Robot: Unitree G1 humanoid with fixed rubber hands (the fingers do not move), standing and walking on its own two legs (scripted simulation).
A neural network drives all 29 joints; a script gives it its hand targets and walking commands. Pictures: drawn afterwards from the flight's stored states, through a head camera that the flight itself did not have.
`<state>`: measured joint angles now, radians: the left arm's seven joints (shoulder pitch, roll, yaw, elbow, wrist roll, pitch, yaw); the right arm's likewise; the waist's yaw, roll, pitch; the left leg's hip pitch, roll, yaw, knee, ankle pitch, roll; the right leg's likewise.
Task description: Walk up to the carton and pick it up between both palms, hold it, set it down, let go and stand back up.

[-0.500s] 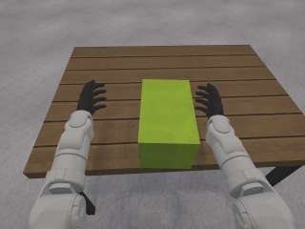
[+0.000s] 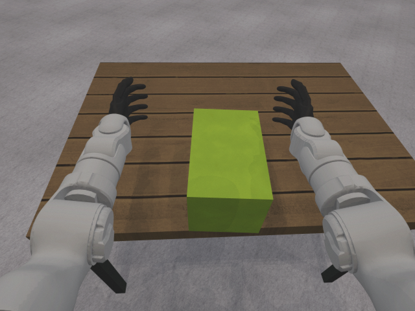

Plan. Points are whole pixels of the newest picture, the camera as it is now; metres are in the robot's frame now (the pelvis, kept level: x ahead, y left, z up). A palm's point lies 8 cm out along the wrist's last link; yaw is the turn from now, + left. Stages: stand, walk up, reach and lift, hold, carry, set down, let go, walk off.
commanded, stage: reach and lift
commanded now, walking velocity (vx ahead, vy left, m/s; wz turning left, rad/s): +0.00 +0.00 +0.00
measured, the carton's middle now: (224, 168) +0.46 +0.04 -0.02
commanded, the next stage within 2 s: none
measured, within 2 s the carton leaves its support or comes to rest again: neither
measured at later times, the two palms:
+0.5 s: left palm (130, 152) +0.41 +0.24 +0.05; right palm (289, 152) +0.46 -0.10 +0.07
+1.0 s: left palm (158, 151) +0.43 +0.19 +0.05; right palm (277, 163) +0.44 -0.07 +0.05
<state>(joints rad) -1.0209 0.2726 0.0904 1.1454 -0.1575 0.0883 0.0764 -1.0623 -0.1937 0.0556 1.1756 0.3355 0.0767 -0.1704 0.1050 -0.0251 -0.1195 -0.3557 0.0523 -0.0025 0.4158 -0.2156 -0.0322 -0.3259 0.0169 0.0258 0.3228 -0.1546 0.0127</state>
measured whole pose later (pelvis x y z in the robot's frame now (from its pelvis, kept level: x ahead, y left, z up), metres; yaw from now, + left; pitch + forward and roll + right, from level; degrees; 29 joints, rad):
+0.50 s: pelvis -0.01 +0.00 -0.01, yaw +1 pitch +21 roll -1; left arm -1.02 0.26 0.04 1.49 -0.22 -0.34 0.04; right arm -1.02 -0.14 -0.01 1.33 0.22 -0.18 -0.10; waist 0.05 -0.05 -0.23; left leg -0.65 0.03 -0.03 0.49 -0.20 -0.03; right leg -0.62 0.00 0.00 0.43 -0.17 0.02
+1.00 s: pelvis +0.00 +0.01 -0.01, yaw +0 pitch +17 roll -1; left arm -0.99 0.05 0.59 1.30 0.32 -0.35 0.04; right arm -0.91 0.08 -0.51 1.14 -0.35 -0.29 -0.14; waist 0.07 -0.02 -0.11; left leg -0.52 0.03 0.01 0.43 -0.20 -0.01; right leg -0.52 -0.01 0.04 0.38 -0.16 0.03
